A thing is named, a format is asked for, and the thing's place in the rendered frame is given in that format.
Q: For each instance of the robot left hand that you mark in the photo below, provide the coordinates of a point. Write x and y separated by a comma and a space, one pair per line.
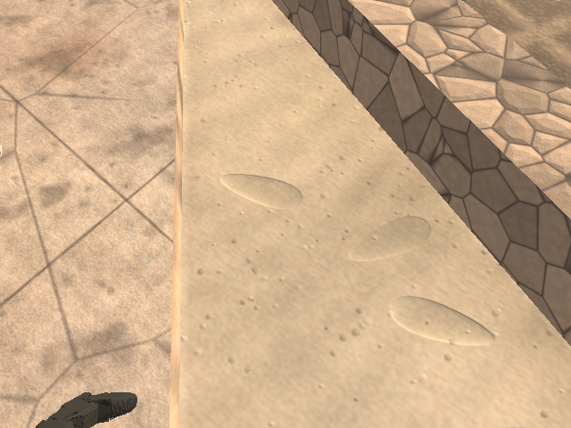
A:
86, 410

